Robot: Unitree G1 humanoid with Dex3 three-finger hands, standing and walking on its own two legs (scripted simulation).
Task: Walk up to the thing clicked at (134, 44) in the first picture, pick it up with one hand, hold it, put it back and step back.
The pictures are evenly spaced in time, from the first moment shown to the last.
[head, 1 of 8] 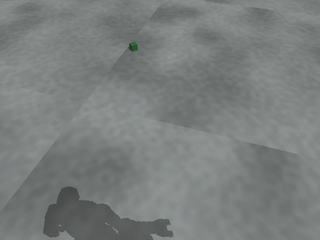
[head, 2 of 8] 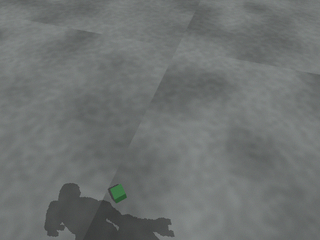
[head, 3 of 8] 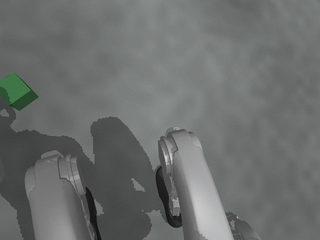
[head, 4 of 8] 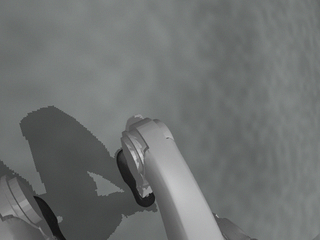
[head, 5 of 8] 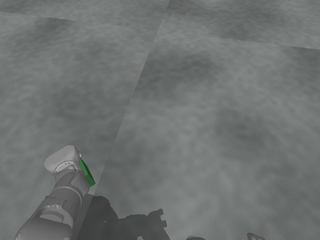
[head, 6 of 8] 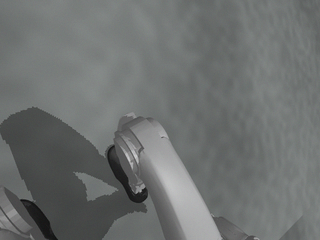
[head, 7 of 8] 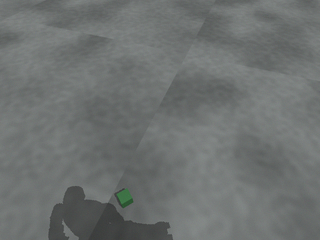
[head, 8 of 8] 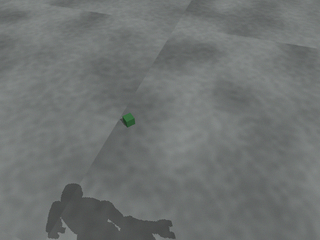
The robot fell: no
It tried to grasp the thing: yes
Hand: left
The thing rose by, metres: 0.65
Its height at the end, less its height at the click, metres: +0.00
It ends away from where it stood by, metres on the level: 0.02
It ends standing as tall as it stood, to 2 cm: yes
